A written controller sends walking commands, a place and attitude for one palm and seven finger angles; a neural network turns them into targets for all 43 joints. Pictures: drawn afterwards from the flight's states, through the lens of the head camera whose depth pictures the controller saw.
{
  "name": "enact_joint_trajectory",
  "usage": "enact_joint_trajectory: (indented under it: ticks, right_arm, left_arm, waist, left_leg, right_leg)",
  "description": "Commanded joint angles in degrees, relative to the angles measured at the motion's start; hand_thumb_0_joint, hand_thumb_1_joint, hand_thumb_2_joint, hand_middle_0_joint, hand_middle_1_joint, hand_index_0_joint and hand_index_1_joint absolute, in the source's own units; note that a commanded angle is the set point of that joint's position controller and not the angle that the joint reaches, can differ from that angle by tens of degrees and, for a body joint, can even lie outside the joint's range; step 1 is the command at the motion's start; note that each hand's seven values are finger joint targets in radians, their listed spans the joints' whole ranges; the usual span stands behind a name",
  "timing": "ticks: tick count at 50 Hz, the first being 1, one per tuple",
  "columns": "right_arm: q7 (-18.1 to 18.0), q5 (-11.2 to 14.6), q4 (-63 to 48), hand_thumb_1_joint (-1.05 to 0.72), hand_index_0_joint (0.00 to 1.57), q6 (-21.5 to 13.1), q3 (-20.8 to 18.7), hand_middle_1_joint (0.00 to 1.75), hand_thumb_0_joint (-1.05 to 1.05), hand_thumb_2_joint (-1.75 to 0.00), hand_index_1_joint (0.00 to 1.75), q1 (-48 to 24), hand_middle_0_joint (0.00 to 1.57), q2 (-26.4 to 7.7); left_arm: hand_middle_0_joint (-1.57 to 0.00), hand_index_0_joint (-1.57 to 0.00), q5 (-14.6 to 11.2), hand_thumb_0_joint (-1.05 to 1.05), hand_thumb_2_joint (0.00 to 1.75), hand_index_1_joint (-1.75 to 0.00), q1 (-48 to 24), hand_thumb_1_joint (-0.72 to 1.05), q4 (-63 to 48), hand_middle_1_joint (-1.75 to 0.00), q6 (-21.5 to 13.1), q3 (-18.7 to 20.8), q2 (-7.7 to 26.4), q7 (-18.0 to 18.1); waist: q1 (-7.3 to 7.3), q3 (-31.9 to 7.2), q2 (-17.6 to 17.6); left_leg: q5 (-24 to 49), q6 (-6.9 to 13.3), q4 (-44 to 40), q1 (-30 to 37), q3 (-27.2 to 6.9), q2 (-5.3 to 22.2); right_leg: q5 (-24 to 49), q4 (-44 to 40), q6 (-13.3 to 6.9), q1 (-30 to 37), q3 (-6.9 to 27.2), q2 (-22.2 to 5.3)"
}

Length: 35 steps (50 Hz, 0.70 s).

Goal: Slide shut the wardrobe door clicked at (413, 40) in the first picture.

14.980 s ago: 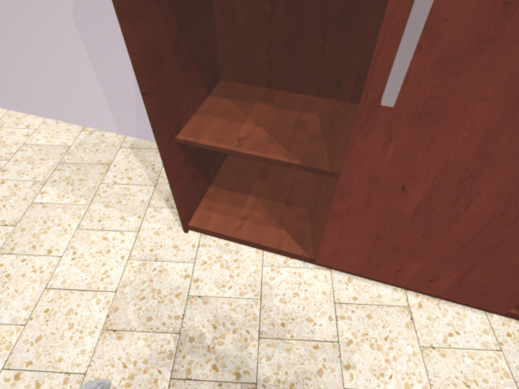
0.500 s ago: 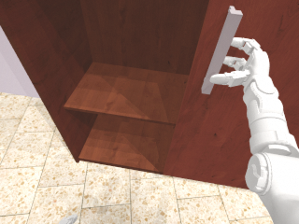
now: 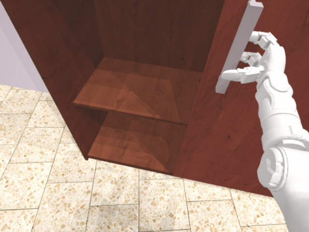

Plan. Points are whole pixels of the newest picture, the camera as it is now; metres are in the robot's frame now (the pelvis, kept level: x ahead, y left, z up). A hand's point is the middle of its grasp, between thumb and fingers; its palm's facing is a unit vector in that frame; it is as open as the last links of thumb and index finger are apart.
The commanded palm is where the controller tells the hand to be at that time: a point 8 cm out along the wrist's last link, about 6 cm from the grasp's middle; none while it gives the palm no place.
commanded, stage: slide the fingers in behind the handle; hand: right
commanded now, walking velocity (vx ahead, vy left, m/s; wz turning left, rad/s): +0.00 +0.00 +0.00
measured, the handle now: (233, 51) +0.54 -0.11 +0.22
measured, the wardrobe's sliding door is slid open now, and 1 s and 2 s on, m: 0.61 0.61 0.61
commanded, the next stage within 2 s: move the hooked fingers beside the handle in 0.12 s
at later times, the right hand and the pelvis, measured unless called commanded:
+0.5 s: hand (244, 59) +0.49 -0.13 +0.22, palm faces +0.06 +1.00 +0.02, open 13.7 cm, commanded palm +0.48 -0.19 +0.21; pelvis +0.00 +0.00 +0.00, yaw -1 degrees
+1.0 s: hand (244, 60) +0.49 -0.13 +0.22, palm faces +0.05 +1.00 +0.02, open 13.7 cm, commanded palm +0.47 -0.19 +0.21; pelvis +0.00 +0.00 +0.00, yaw +0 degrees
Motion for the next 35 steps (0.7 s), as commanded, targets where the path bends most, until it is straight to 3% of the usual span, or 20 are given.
enact_joint_trajectory:
  ticks: [1,2,3,6,8,11,14,16,17,18,21,23,26,28,32,35]
  right_arm:
    - [-0.6,0.4,-14.0,0.50,0.30,-3.7,-0.4,1.20,0.00,-0.30,1.20,-30.4,0.30,-11.5]
    - [-0.3,0.6,-13.2,0.50,0.30,-3.2,1.0,1.20,0.00,-0.30,1.20,-28.9,0.30,-9.3]
    - [-0.6,0.7,-12.9,0.50,0.30,-3.0,-0.1,1.20,0.00,-0.30,1.20,-30.6,0.30,-11.0]
    - [-0.9,0.7,-15.0,0.50,0.30,-2.8,0.6,1.20,0.00,-0.30,1.20,-29.3,0.30,-9.9]
    - [-1.0,0.7,-16.3,0.50,0.30,-2.3,2.4,1.20,0.00,-0.30,1.20,-31.7,0.30,-8.1]
    - [-1.5,1.0,-14.4,0.50,0.30,-1.6,0.9,1.20,0.00,-0.30,1.20,-29.9,0.30,-9.0]
    - [-1.4,0.6,-14.3,0.50,0.30,-1.1,2.8,1.20,0.00,-0.30,1.20,-31.3,0.30,-7.0]
    - [-1.7,0.3,-13.3,0.50,0.30,-1.2,1.0,1.20,0.00,-0.30,1.20,-30.7,0.30,-9.4]
    - [-1.5,0.3,-13.0,0.50,0.30,-1.0,1.1,1.20,0.00,-0.30,1.20,-29.6,0.30,-9.2]
    - [-1.5,0.2,-13.8,0.50,0.30,-1.1,2.2,1.20,0.00,-0.30,1.20,-31.8,0.30,-8.3]
    - [-1.2,0.5,-11.6,0.50,0.30,-0.9,0.4,1.20,0.00,-0.30,1.20,-29.3,0.30,-10.1]
    - [-0.8,0.4,-11.6,0.50,0.30,-0.8,1.9,1.20,0.00,-0.30,1.20,-30.8,0.30,-8.6]
    - [-0.8,0.1,-9.7,0.50,0.30,-0.6,0.4,1.20,0.00,-0.30,1.20,-31.4,0.30,-11.0]
    - [-0.6,-0.1,-9.7,0.50,0.30,-0.6,2.3,1.20,0.00,-0.30,1.20,-33.1,0.30,-9.2]
    - [-0.5,0.3,-8.5,0.50,0.30,-1.1,-0.1,1.20,0.00,-0.30,1.20,-32.0,0.30,-11.8]
    - [0.0,0.4,-9.6,0.50,0.30,-1.7,0.7,1.20,0.00,-0.30,1.20,-32.5,0.30,-10.9]
  left_arm:
    - [-0.20,-0.20,-0.4,0.00,0.90,-0.30,1.5,0.90,-5.6,-0.30,-2.5,2.8,7.9,0.7]
    - [-0.20,-0.20,-0.6,0.00,0.90,-0.30,1.1,0.90,-5.8,-0.30,-2.5,2.7,7.6,0.6]
    - [-0.20,-0.20,-0.6,0.00,0.90,-0.30,1.5,0.90,-5.5,-0.30,-2.4,2.7,7.9,0.7]
    - [-0.20,-0.20,-0.6,0.00,0.90,-0.30,1.0,0.90,-5.9,-0.30,-2.4,2.9,7.8,0.6]
    - [-0.20,-0.20,-0.7,0.00,0.90,-0.30,0.8,0.90,-5.7,-0.30,-2.5,2.7,7.6,0.6]
    - [-0.20,-0.20,-0.6,0.00,0.90,-0.30,1.0,0.90,-5.5,-0.30,-2.3,2.8,7.8,0.7]
    - [-0.20,-0.20,-0.8,0.00,0.90,-0.30,0.5,0.90,-5.6,-0.30,-2.1,2.6,7.3,0.7]
    - [-0.20,-0.20,-0.5,0.00,0.90,-0.30,1.2,0.90,-5.3,-0.30,-1.9,2.6,7.7,0.8]
    - [-0.20,-0.20,-0.7,0.00,0.90,-0.30,0.8,0.90,-5.7,-0.30,-1.7,2.6,7.6,0.8]
    - [-0.20,-0.20,-0.7,0.00,0.90,-0.30,0.6,0.90,-5.7,-0.30,-1.7,2.5,7.4,0.8]
    - [-0.20,-0.20,-0.7,0.00,0.90,-0.30,0.9,0.90,-5.7,-0.30,-1.4,2.5,7.7,0.9]
    - [-0.20,-0.20,-0.8,0.00,0.90,-0.30,0.7,0.90,-6.0,-0.30,-1.3,2.4,7.5,0.9]
    - [-0.20,-0.20,-0.8,0.00,0.90,-0.30,1.3,0.90,-5.8,-0.30,-1.1,2.3,7.8,1.1]
    - [-0.20,-0.20,-0.8,0.00,0.90,-0.30,1.3,0.90,-5.9,-0.30,-1.2,2.2,7.5,1.1]
    - [-0.20,-0.20,-0.5,0.00,0.90,-0.30,2.1,0.90,-6.1,-0.30,-1.4,2.3,7.8,1.0]
    - [-0.20,-0.20,-0.6,0.00,0.90,-0.30,2.0,0.90,-6.3,-0.30,-1.7,2.2,7.6,0.9]
  waist:
    - [-0.03,-18.0,3.1]
    - [0.17,-17.5,2.4]
    - [0.54,-16.6,4.4]
    - [0.00,-17.7,3.6]
    - [0.69,-17.5,0.9]
    - [0.26,-16.9,5.0]
    - [0.82,-16.4,1.8]
    - [0.44,-16.5,3.9]
    - [0.23,-16.8,4.0]
    - [0.92,-16.5,2.3]
    - [0.36,-15.7,5.3]
    - [0.92,-15.3,4.4]
    - [0.93,-14.4,4.8]
    - [1.68,-14.2,3.2]
    - [1.21,-15.9,5.9]
    - [1.20,-16.2,4.1]
  left_leg:
    - [9.8,0.8,-2.5,6.6,-0.2,-0.2]
    - [10.1,0.7,-2.5,6.1,-0.4,-0.3]
    - [9.1,0.5,-2.9,5.6,-0.3,-0.3]
    - [10.0,0.7,-2.6,6.2,-0.2,-0.2]
    - [9.9,0.7,-2.5,4.9,-0.2,-0.2]
    - [10.4,0.6,-2.6,6.0,-0.1,-0.2]
    - [10.4,0.6,-2.5,4.6,-0.3,-0.1]
    - [11.0,0.7,-2.4,5.4,-0.1,-0.1]
    - [11.0,0.7,-2.1,5.6,-0.2,-0.1]
    - [11.2,0.6,-2.2,4.9,-0.2,0.0]
    - [10.7,0.6,-2.3,5.5,-0.2,-0.1]
    - [10.4,0.5,-2.4,4.7,-0.3,0.0]
    - [8.5,0.4,-2.8,4.3,-0.5,0.1]
    - [7.8,0.4,-2.7,2.9,-0.4,0.1]
    - [7.9,0.2,-2.5,4.5,-0.6,0.1]
    - [8.2,0.3,-2.4,4.5,-0.7,0.0]
  right_leg:
    - [9.9,-3.2,-0.9,7.6,2.3,-0.3]
    - [9.8,-3.1,-0.9,7.6,2.0,-0.2]
    - [8.7,-3.3,-1.0,6.9,2.2,-0.3]
    - [10.1,-3.0,-1.0,7.8,2.1,-0.4]
    - [10.4,-3.0,-0.7,8.8,2.3,-0.3]
    - [10.3,-2.8,-1.0,7.3,2.3,-0.3]
    - [10.3,-2.7,-0.9,7.9,2.0,-0.1]
    - [11.1,-2.6,-1.0,7.4,2.3,-0.2]
    - [10.9,-2.6,-1.0,7.3,2.3,-0.1]
    - [11.1,-2.6,-0.9,7.8,2.2,-0.1]
    - [10.3,-2.5,-1.1,6.3,2.2,-0.1]
    - [9.7,-2.5,-1.1,6.4,2.1,0.0]
    - [7.8,-2.6,-1.2,4.9,2.2,0.1]
    - [7.4,-2.5,-1.1,5.4,2.5,0.0]
    - [7.3,-2.4,-1.3,4.4,2.5,0.1]
    - [7.3,-2.3,-1.2,4.9,2.4,0.2]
